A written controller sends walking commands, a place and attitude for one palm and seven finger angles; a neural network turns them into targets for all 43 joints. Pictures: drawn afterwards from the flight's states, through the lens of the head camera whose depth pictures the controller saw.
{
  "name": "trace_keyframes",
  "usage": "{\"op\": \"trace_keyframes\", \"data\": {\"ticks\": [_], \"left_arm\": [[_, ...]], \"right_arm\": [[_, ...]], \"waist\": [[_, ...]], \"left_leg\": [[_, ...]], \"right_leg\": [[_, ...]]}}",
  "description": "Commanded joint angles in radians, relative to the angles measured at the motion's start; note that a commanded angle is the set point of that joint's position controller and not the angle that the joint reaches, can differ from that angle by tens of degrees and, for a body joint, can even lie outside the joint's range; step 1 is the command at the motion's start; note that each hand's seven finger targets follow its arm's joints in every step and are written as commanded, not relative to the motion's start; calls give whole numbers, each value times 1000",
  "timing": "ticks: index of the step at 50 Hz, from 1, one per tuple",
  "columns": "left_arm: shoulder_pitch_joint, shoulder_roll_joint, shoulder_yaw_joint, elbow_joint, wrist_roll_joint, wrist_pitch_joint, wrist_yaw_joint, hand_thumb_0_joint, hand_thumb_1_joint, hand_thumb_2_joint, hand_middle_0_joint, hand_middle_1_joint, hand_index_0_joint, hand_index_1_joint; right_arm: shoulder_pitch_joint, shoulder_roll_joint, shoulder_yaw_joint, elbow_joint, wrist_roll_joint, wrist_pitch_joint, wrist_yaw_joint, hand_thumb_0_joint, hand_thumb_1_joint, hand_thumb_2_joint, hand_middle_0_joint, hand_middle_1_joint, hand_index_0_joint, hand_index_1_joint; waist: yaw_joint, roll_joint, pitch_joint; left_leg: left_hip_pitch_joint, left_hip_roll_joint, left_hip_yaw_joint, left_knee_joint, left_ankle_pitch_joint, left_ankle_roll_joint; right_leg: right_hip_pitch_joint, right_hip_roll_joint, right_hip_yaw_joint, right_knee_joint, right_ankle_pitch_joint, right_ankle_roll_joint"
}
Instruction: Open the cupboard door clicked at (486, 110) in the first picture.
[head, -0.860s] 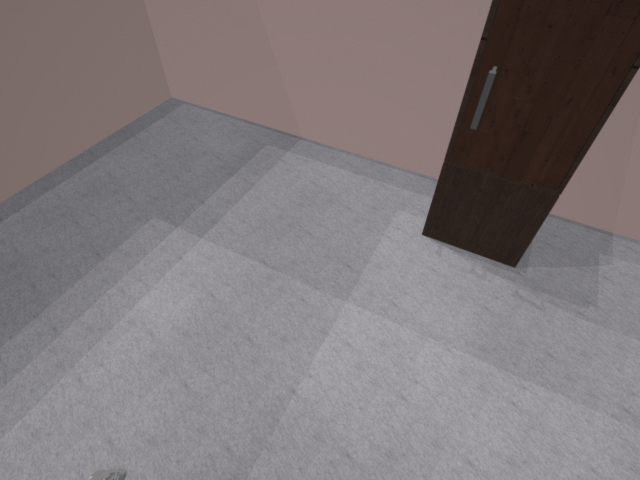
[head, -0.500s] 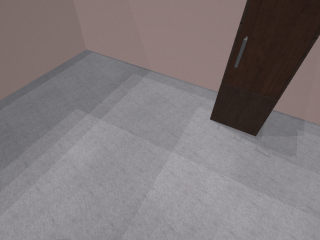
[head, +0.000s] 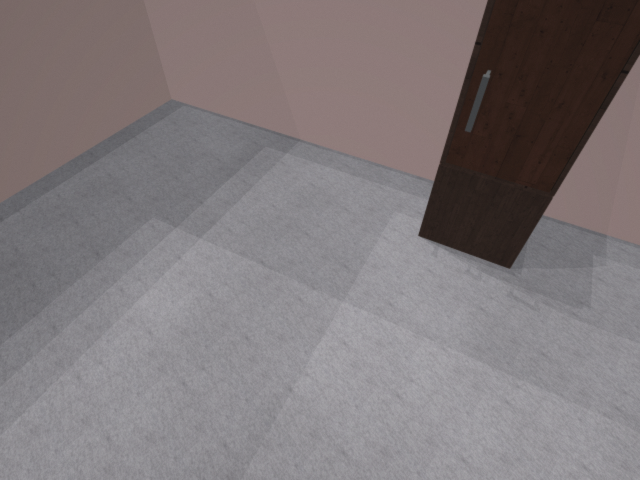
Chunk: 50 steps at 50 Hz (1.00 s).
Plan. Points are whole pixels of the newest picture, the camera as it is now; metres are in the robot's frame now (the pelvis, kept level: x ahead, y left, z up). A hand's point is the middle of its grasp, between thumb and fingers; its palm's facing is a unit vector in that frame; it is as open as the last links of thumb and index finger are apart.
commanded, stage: look at it before walking up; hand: left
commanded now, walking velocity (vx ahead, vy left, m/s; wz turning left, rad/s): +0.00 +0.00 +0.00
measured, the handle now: (478, 101) +1.18 -0.42 -0.10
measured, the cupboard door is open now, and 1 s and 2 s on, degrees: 0 0 0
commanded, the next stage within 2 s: walk to a spot facing it in 0.58 s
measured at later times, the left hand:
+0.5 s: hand out of the picture +0.07 +0.25 -0.16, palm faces -0.02 -0.94 -0.34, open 7.3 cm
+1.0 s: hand out of the picture +0.07 +0.20 -0.18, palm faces -0.11 -0.96 -0.26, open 7.3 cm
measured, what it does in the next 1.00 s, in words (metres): stands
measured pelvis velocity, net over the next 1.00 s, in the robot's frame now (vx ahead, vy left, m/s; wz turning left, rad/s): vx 0.01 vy -0.02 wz -0.14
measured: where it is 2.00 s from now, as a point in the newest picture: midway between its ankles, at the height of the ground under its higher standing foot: (335, 470)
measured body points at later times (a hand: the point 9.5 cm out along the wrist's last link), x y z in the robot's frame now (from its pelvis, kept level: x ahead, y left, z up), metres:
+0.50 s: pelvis +0.00 +0.00 +0.00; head +0.00 +0.00 +0.45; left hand +0.07 +0.29 -0.13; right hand +0.08 -0.30 -0.13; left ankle +0.00 +0.12 -0.74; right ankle +0.00 -0.13 -0.74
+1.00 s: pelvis +0.01 -0.02 -0.02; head +0.02 -0.03 +0.43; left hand +0.07 +0.25 -0.15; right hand +0.05 -0.28 -0.16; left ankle +0.00 +0.12 -0.74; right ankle -0.01 -0.12 -0.74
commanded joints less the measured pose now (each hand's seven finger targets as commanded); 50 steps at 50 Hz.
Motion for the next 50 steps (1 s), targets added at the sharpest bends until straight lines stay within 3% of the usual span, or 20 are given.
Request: {"op": "trace_keyframes", "data": {"ticks": [1,35,36,38,40,42,44,46,47,48,49,50], "left_arm": [[-47,200,37,-64,-3,-24,14,0,900,900,-200,-300,-200,-300],[-44,203,39,-58,-2,-24,13,0,900,900,-200,-300,-200,-300],[-39,189,38,-62,-2,-17,13,0,900,900,-200,-300,-200,-300],[4,105,29,-66,-3,7,17,0,900,900,-200,-300,-200,-300],[25,92,33,-88,0,24,17,0,900,900,-200,-300,-200,-300],[57,86,40,-110,4,31,8,0,900,900,-200,-300,-200,-300],[69,75,48,-138,10,36,-9,0,900,900,-200,-300,-200,-300],[109,48,61,-157,11,34,-21,0,900,900,-200,-300,-200,-300],[123,41,67,-166,12,31,-26,0,900,900,-200,-300,-200,-300],[157,21,71,-167,15,26,-32,0,900,900,-200,-300,-200,-300],[211,9,74,-156,18,17,-34,0,900,900,-200,-300,-200,-300],[300,31,82,-135,21,2,-29,0,900,900,-200,-300,-200,-300]], "right_arm": [[-64,-207,-39,-66,3,-24,-14,0,-900,-900,200,300,200,300],[-59,-212,-38,-58,5,-23,-17,0,-900,-900,200,300,200,300],[-53,-195,-38,-60,4,-21,-19,0,-900,-900,200,300,200,300],[1,-103,-26,-61,2,-6,-23,0,-900,-900,200,300,200,300],[27,-91,-34,-82,2,8,-29,0,-900,-900,200,300,200,300],[44,-111,-44,-104,-2,14,-29,0,-900,-900,200,300,200,300],[31,-135,-59,-132,-7,17,-24,0,-900,-900,200,300,200,300],[14,-164,-76,-159,-6,13,-19,0,-900,-900,200,300,200,300],[1,-169,-81,-170,-4,8,-16,0,-900,-900,200,300,200,300],[-12,-157,-83,-182,-7,4,-15,0,-900,-900,200,300,200,300],[-17,-138,-81,-186,-9,3,-13,0,-900,-900,200,300,200,300],[-28,-97,-74,-198,-9,5,-10,0,-900,-900,200,300,200,300]], "waist": [[-1,-3,-39],[-2,8,-49],[-2,7,-42],[-8,4,-51],[-11,1,-40],[-8,14,-67],[-3,71,0],[13,168,45],[28,174,35],[46,152,34],[69,104,41],[107,-49,49]], "left_leg": [[-5,117,-103,-73,106,32],[26,128,-93,-76,146,25],[33,130,-80,-58,150,23],[34,136,-41,-15,167,9],[21,147,-24,14,157,8],[26,175,-39,6,-18,25],[-21,218,-100,-58,-302,57],[-107,312,-173,-130,-460,109],[-140,349,-174,-128,-453,128],[-175,342,-131,-76,-420,123],[-245,297,-62,38,-399,93],[-333,194,39,279,-384,32]], "right_leg": [[-21,-104,100,-72,82,-39],[-11,-103,101,-80,139,-39],[-32,-99,109,-68,162,-39],[-60,-94,115,-18,218,-28],[-101,-78,127,33,239,-27],[-134,-46,121,74,73,-29],[-229,4,107,120,-198,-27],[-238,44,23,301,-224,-19],[-203,27,-8,362,-230,-14],[-156,12,-19,340,-232,-15],[-63,20,-34,248,-212,-21],[14,-24,105,60,-257,-56]]}}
